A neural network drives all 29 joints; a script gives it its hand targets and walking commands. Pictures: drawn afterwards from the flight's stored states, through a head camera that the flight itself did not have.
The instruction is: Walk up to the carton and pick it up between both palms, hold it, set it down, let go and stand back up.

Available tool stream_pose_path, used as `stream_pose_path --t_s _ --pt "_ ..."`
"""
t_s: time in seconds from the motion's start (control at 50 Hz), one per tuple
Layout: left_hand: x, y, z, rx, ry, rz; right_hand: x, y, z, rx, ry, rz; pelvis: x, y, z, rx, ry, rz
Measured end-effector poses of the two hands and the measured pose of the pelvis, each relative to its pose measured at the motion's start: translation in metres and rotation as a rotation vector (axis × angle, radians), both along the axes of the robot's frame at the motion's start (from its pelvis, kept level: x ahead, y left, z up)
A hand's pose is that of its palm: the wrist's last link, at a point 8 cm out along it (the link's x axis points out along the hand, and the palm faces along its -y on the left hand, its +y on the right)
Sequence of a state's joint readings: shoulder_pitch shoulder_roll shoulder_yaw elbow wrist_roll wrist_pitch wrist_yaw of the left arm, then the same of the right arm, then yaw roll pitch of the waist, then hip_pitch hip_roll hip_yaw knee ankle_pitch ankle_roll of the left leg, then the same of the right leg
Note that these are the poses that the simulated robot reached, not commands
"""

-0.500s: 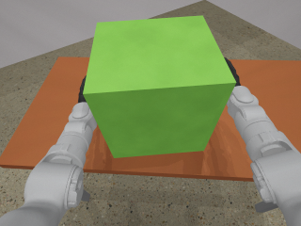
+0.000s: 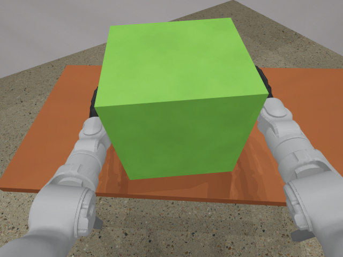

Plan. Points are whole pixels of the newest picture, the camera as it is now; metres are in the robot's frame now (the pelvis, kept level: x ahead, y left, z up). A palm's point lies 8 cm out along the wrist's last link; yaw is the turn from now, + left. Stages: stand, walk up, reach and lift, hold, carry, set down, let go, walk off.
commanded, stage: reach and lift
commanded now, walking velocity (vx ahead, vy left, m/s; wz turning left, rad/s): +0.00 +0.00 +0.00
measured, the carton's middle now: (176, 104) +0.48 +0.04 +0.07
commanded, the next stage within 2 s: none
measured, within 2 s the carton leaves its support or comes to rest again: leaves its support in 0.24 s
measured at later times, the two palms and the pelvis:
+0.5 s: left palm (96, 125) +0.39 +0.22 +0.09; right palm (263, 99) +0.45 -0.15 +0.14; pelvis -0.01 +0.00 +0.00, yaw +0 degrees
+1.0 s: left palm (87, 133) +0.35 +0.22 +0.11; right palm (272, 109) +0.40 -0.15 +0.16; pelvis -0.05 +0.00 +0.00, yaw +0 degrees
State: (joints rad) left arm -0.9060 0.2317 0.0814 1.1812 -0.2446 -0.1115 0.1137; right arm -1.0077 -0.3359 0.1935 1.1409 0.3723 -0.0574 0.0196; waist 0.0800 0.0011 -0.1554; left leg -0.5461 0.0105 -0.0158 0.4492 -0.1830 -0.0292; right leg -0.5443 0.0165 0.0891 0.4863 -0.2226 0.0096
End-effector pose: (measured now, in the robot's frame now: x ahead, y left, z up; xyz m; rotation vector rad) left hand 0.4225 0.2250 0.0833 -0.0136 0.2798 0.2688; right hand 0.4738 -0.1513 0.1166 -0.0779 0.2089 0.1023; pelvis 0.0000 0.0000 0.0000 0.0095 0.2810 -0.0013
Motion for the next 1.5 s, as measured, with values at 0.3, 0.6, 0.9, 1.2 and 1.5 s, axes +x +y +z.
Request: stream_pose_path --t_s 0.3,0.6,0.9,1.2,1.5 --pt "-0.009 -0.005 0.003 -0.026 -0.046 0.021 -0.006 0.001 0.010 -0.055 -0.064 -0.023 0.000 0.000 0.000 0.000 0.000 0.000" --pt "-0.042 -0.003 0.006 -0.035 -0.033 0.030 -0.036 0.006 0.021 -0.044 -0.065 -0.022 -0.023 0.001 0.000 -0.002 -0.032 0.000" --pt "-0.068 -0.004 0.021 -0.046 -0.018 0.036 -0.066 0.004 0.035 -0.032 -0.047 -0.040 -0.044 0.002 -0.001 -0.003 -0.066 0.000" --pt "-0.070 -0.008 0.040 -0.048 -0.003 0.029 -0.074 -0.001 0.042 0.038 -0.015 -0.069 -0.047 0.002 -0.001 -0.003 -0.084 0.000" --pt "-0.078 -0.011 0.069 -0.048 -0.007 0.019 -0.085 -0.005 0.068 0.080 -0.011 -0.086 -0.050 0.003 0.000 -0.004 -0.122 0.000"
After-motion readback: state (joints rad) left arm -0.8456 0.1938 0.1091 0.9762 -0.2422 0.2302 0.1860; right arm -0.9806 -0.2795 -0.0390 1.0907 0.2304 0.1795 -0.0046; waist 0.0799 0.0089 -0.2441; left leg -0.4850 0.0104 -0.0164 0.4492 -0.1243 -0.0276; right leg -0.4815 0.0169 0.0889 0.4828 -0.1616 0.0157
